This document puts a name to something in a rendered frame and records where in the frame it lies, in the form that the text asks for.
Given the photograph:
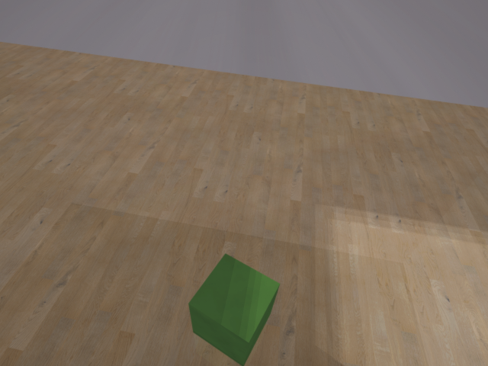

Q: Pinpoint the carton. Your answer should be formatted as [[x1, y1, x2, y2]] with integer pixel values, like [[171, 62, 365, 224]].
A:
[[188, 253, 280, 366]]

